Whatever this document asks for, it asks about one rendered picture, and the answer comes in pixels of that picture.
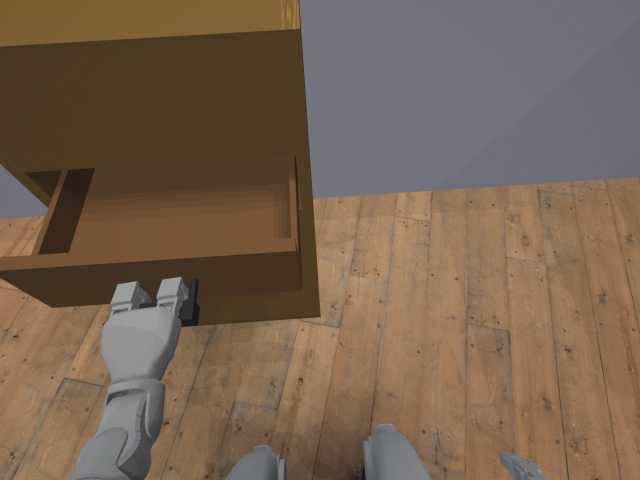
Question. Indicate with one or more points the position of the robot shin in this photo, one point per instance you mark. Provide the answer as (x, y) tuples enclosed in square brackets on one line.
[(385, 428), (263, 448)]

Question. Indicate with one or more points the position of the left robot forearm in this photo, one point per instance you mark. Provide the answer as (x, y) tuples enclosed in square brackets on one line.
[(129, 426)]

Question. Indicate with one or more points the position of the cabinet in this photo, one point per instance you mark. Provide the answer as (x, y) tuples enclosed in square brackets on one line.
[(110, 83)]

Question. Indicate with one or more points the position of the robot left hand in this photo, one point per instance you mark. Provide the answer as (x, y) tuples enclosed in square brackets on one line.
[(140, 343)]

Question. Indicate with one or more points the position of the handle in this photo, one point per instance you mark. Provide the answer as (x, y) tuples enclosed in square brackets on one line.
[(189, 312)]

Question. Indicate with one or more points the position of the drawer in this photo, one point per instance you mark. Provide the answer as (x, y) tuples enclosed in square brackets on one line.
[(232, 224)]

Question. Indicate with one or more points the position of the robot right shin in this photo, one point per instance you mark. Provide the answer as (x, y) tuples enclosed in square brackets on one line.
[(385, 428)]

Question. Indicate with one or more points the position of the robot left shin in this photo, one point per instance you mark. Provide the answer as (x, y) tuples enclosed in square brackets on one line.
[(263, 448)]

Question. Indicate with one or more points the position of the robot right hand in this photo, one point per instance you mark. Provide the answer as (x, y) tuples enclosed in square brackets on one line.
[(520, 468)]

